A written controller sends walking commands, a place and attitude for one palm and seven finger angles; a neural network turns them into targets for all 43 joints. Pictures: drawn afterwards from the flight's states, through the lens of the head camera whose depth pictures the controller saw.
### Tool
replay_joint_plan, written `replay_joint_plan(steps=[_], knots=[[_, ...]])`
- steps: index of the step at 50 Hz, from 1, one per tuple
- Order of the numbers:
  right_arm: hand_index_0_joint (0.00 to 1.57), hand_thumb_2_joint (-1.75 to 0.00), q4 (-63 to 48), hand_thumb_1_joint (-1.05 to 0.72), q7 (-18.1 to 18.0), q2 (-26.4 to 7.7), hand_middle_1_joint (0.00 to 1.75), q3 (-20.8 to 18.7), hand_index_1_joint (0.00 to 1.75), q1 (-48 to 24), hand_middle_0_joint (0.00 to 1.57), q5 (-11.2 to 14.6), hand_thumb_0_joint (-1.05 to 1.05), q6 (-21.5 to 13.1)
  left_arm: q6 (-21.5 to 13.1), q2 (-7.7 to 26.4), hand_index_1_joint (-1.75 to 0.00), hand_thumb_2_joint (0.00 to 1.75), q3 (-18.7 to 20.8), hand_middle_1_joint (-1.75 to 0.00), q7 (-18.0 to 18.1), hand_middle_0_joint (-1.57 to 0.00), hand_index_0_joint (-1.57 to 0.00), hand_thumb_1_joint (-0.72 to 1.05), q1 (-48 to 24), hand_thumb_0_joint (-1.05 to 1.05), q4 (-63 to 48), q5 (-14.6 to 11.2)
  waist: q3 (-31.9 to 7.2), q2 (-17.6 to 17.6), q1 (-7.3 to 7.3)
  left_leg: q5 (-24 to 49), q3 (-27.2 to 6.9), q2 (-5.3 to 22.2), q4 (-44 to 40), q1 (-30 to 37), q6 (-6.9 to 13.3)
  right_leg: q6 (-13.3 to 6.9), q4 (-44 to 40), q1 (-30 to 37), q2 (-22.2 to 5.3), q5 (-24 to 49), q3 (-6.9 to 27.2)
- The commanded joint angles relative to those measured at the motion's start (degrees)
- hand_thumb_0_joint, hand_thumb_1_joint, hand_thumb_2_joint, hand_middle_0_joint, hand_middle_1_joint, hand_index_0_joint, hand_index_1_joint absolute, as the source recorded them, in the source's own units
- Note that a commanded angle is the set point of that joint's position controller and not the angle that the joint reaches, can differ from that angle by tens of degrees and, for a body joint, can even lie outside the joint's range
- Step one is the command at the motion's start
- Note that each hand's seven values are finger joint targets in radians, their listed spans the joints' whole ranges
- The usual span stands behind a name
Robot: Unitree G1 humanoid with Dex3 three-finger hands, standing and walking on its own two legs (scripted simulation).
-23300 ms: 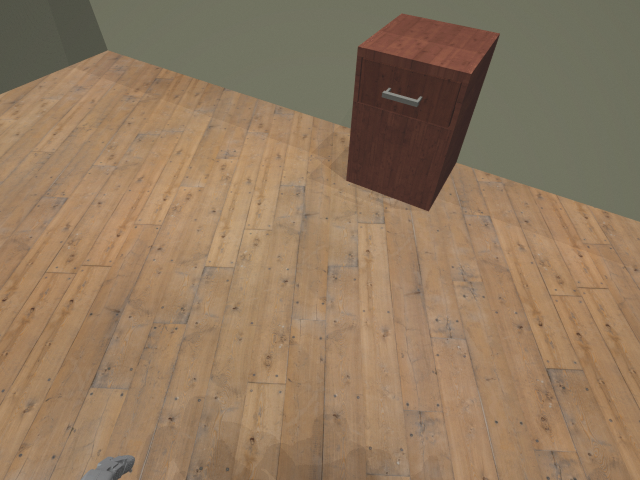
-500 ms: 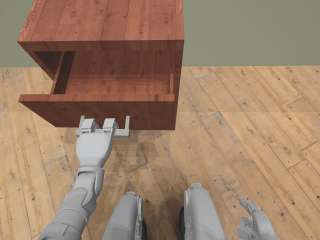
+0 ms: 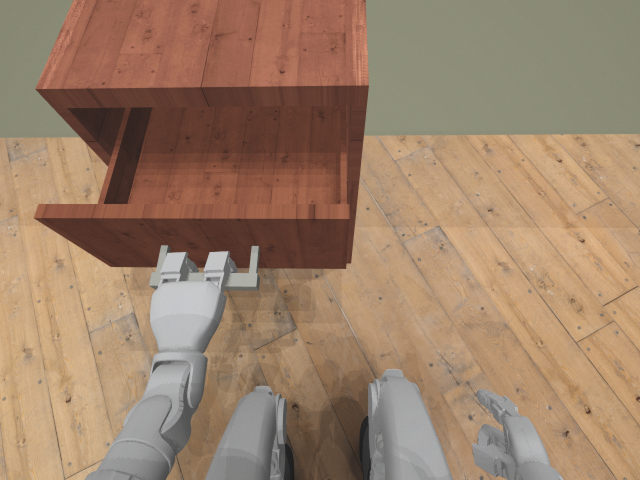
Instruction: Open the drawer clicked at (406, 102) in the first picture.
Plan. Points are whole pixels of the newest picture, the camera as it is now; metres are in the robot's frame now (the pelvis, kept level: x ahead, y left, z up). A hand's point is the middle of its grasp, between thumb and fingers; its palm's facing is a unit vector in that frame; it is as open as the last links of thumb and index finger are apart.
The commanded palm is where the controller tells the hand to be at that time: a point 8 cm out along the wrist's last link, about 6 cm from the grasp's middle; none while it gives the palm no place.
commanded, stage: pull the drawer open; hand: left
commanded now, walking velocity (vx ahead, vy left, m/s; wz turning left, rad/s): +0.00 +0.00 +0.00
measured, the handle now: (207, 267) +0.39 +0.17 -0.07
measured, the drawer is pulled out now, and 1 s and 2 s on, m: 0.17 0.20 0.22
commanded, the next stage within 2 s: none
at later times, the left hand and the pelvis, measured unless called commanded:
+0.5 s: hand (203, 331) +0.31 +0.17 -0.09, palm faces -0.06 -0.06 -1.00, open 6.0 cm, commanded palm +0.26 +0.18 -0.05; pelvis +0.00 +0.00 +0.00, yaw +0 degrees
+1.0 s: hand (202, 340) +0.29 +0.17 -0.09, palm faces -0.07 -0.07 -1.00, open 6.0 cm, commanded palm +0.24 +0.18 -0.05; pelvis +0.00 +0.00 -0.01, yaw +0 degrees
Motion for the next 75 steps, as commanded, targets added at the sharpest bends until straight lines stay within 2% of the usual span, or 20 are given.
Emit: replay_joint_plan(steps=[1,2,10,11,12,16,24,32,34,37,41,46,47,50,56,57,62,64,68,75], knots=[[0.2,-0.9,-5.8,-0.9,-0.6,-6.5,0.3,-2.3,0.3,2.3,0.2,0.2,0.0,-1.7,-1.2,4.1,-1.35,0.9,0.7,-1.35,3.0,-0.4,-0.4,0.9,5.0,0.0,-7.6,-0.4,-25.9,-3.7,1.17,22.9,-1.8,-2.6,-9.4,10.1,1.6,-0.6,-9.6,28.1,0.7,25.3,2.2],[0.2,-0.9,-5.9,-0.9,-0.6,-6.4,0.3,-2.4,0.3,2.3,0.2,0.2,0.0,-1.8,-1.4,4.8,-1.35,0.9,1.4,-1.35,3.1,-0.4,-0.4,0.9,5.6,0.0,-8.4,-0.4,-27.0,-3.5,1.74,23.2,-1.7,-2.6,-9.2,10.3,1.6,-0.6,-9.3,28.7,0.7,26.0,2.3],[0.2,-0.9,-6.3,-0.9,-0.8,-6.3,0.3,-2.2,0.3,1.5,0.2,0.2,0.0,-2.0,-1.4,5.1,-1.35,0.9,1.6,-1.35,3.2,-0.4,-0.4,0.9,6.8,0.0,-8.6,-0.2,-25.5,-3.4,1.84,21.6,-1.8,-2.8,-9.1,9.3,1.6,-0.7,-9.5,27.8,0.9,23.2,2.3],[0.2,-0.9,-6.5,-0.9,-0.7,-6.2,0.3,-2.1,0.3,1.5,0.2,0.1,0.0,-2.0,-1.4,3.8,-1.35,0.9,0.2,-1.35,3.1,-0.4,-0.4,0.9,6.7,0.0,-9.2,-0.3,-26.1,-3.0,1.52,21.2,-1.7,-2.8,-9.1,9.5,1.6,-0.5,-9.7,27.9,0.7,22.6,2.4],[0.2,-0.9,-6.4,-0.9,-0.8,-6.2,0.3,-2.2,0.3,1.5,0.2,0.2,0.0,-2.0,-1.4,5.1,-1.35,0.9,1.6,-1.35,3.2,-0.4,-0.4,0.9,7.1,0.0,-8.5,-0.2,-25.4,-4.3,1.85,20.6,-1.8,-2.8,-9.1,9.1,1.6,-0.6,-9.7,27.6,0.8,21.7,2.4],[0.2,-0.9,-6.8,-0.9,-0.8,-6.2,0.3,-2.1,0.3,1.3,0.2,0.1,0.0,-2.0,-1.3,3.6,-1.35,0.9,-0.1,-1.35,3.2,-0.4,-0.4,0.9,8.2,0.0,-10.0,-0.2,-25.9,-3.5,1.59,21.6,-2.0,-2.8,-9.3,10.2,1.6,-0.6,-9.5,27.3,0.8,22.5,2.1],[0.2,-0.9,-6.8,-0.9,-1.0,-6.1,0.3,-1.9,0.3,1.1,0.2,0.2,0.0,-2.3,-1.7,4.5,-1.35,0.9,0.9,-1.35,3.2,-0.4,-0.4,0.9,8.9,0.0,-9.9,-0.2,-25.1,-3.9,1.86,19.7,-1.8,-2.8,-9.1,9.0,1.6,-0.6,-9.8,27.0,0.8,20.5,2.7],[0.2,-0.9,-7.1,-0.9,-1.1,-5.9,0.3,-1.8,0.3,0.7,0.2,0.2,0.0,-2.5,-1.9,4.8,-1.35,0.9,1.3,-1.35,3.2,-0.4,-0.4,0.9,12.1,0.0,-10.5,-0.4,-25.1,-3.7,2.62,19.9,-1.7,-3.0,-9.2,8.7,1.4,-0.7,-9.7,27.7,0.7,21.2,3.0],[0.2,-0.9,-7.0,-0.9,-1.1,-5.9,0.3,-1.8,0.3,0.7,0.2,0.2,0.0,-2.5,-1.8,4.0,-1.35,0.9,0.4,-1.35,3.1,-0.4,-0.4,0.9,11.5,0.0,-10.5,-0.5,-24.5,-4.8,1.89,19.2,-1.7,-2.8,-9.0,8.5,1.6,-0.5,-10.2,27.3,0.6,20.5,3.1],[0.2,-0.9,-7.0,-0.9,-1.2,-5.9,0.3,-1.7,0.3,0.7,0.2,0.2,0.0,-2.6,-2.1,5.4,-1.35,0.9,1.9,-1.35,3.2,-0.4,-0.4,0.9,12.0,0.0,-10.5,-0.4,-24.4,-5.0,2.4,18.8,-1.7,-2.9,-8.8,7.7,1.5,-0.6,-9.9,27.5,0.7,20.1,3.4],[0.2,-0.9,-7.4,-0.9,-1.1,-5.7,0.3,-1.7,0.3,0.5,0.2,0.0,0.0,-2.7,-2.2,4.3,-1.35,0.9,0.9,-1.35,3.3,-0.4,-0.4,0.9,13.4,0.0,-12.0,-0.3,-26.0,-3.4,2.58,20.7,-1.7,-3.0,-8.7,8.8,1.4,-0.7,-9.2,28.0,0.6,22.9,3.3],[0.2,-0.9,-7.2,-0.9,-1.3,-5.6,0.3,-1.6,0.3,0.6,0.2,0.0,0.0,-2.9,-2.4,5.2,-1.35,0.9,2.1,-1.35,3.2,-0.4,-0.4,0.9,14.3,0.0,-11.9,-0.8,-25.4,-6.0,2.34,19.2,-1.5,-3.0,-8.2,7.1,1.5,-0.3,-9.9,29.2,0.6,23.0,4.3],[0.2,-0.9,-7.4,-0.9,-1.3,-5.6,0.3,-1.6,0.3,0.6,0.2,0.2,0.0,-3.0,-2.7,5.9,-1.35,0.9,2.7,-1.35,3.2,-0.4,-0.4,0.9,14.8,0.0,-12.2,-0.7,-25.3,-4.9,2.89,19.4,-1.6,-3.1,-8.4,7.3,1.3,-0.5,-9.4,29.0,0.6,23.0,4.2],[0.2,-0.9,-7.3,-0.9,-1.3,-5.6,0.3,-1.6,0.3,0.1,0.2,0.1,0.0,-3.1,-2.5,5.1,-1.35,0.9,2.1,-1.35,3.1,-0.4,-0.4,0.9,15.3,0.0,-12.0,-0.7,-24.6,-4.4,2.59,19.6,-1.6,-3.0,-8.3,7.6,1.4,-0.6,-9.7,28.2,0.6,22.9,3.8],[0.2,-0.9,-7.5,-0.9,-1.3,-5.7,0.3,-1.5,0.3,0.1,0.2,0.0,0.0,-3.1,-2.6,4.7,-1.35,0.9,1.6,-1.35,3.3,-0.4,-0.4,0.9,14.6,0.0,-12.6,-0.2,-24.4,-4.6,2.28,19.0,-1.7,-2.9,-8.2,7.7,1.4,-0.5,-9.5,26.8,0.7,21.1,3.8],[0.2,-0.9,-7.6,-0.9,-1.3,-5.6,0.3,-1.5,0.3,0.1,0.2,0.0,0.0,-3.2,-2.6,5.5,-1.35,0.9,2.5,-1.35,3.4,-0.4,-0.4,0.9,15.6,0.0,-12.8,-0.4,-25.0,-4.1,2.91,19.2,-1.5,-3.0,-8.1,7.7,1.4,-0.6,-9.3,27.4,0.6,21.5,3.8],[0.2,-0.9,-8.0,-0.9,-1.4,-5.5,0.3,-1.4,0.3,0.0,0.2,0.1,0.0,-3.1,-2.7,5.8,-1.35,0.9,2.8,-1.35,3.4,-0.4,-0.4,0.9,17.7,0.0,-13.3,-0.5,-25.3,-4.9,3.28,19.6,-1.7,-3.0,-8.3,7.8,1.2,-0.7,-9.2,28.1,0.7,22.8,4.3],[0.2,-0.9,-8.0,-0.9,-1.4,-5.6,0.3,-1.5,0.3,-0.1,0.2,0.1,0.0,-3.1,-2.6,5.0,-1.35,0.9,1.8,-1.35,3.3,-0.4,-0.4,0.9,17.1,0.0,-13.8,-0.5,-25.0,-4.3,2.81,19.7,-1.8,-2.9,-8.4,8.4,1.3,-0.6,-9.2,27.3,0.7,22.6,3.9],[0.2,-0.9,-8.1,-0.9,-1.5,-5.5,0.3,-1.2,0.3,-0.2,0.2,0.1,0.0,-3.2,-2.6,5.3,-1.35,0.9,2.6,-1.35,3.2,-0.4,-0.4,0.9,18.5,0.0,-13.2,-0.8,-23.9,-5.8,2.9,18.1,-1.6,-3.0,-8.2,6.7,1.2,-0.5,-9.8,28.0,0.6,21.4,4.6],[0.2,-0.9,-8.2,-0.9,-1.5,-5.5,0.3,-1.3,0.3,-0.3,0.2,0.1,0.0,-3.5,-2.7,6.0,-1.35,0.9,3.2,-1.35,3.5,-0.4,-0.4,0.9,19.1,0.0,-14.2,-0.6,-25.0,-4.4,3.33,19.3,-1.7,-3.0,-8.1,7.4,1.2,-0.8,-9.1,27.8,0.7,22.5,4.3]])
